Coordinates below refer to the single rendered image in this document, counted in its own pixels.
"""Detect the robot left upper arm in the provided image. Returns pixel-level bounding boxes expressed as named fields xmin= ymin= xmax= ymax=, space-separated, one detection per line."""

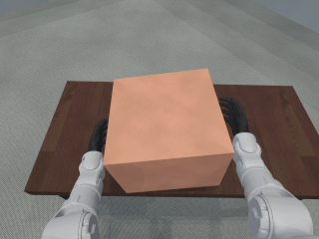
xmin=43 ymin=211 xmax=101 ymax=239

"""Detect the carton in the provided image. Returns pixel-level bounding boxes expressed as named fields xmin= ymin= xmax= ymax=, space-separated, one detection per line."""
xmin=103 ymin=68 xmax=235 ymax=193

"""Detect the table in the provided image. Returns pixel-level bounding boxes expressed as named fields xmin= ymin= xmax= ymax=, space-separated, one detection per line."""
xmin=24 ymin=81 xmax=319 ymax=200

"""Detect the left robot forearm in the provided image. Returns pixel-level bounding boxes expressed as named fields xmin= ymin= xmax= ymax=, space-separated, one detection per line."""
xmin=41 ymin=150 xmax=106 ymax=239

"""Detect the robot right upper arm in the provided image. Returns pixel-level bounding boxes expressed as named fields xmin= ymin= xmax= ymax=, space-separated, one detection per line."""
xmin=247 ymin=194 xmax=319 ymax=239

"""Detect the right robot forearm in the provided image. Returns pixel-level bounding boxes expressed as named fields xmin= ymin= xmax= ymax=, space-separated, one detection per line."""
xmin=232 ymin=132 xmax=313 ymax=235

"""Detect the left robot hand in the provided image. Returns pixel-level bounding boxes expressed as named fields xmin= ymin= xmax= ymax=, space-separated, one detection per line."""
xmin=87 ymin=119 xmax=109 ymax=152

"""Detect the right robot hand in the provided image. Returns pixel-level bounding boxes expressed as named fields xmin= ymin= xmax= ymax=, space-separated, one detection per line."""
xmin=219 ymin=97 xmax=249 ymax=136

